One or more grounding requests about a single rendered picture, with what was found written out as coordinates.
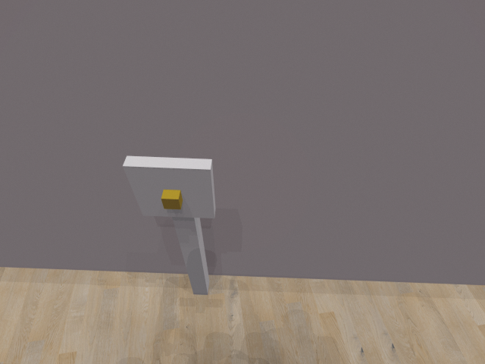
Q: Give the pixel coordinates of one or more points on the panel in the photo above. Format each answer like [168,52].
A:
[149,176]

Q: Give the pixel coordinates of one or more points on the button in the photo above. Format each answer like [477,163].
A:
[172,199]

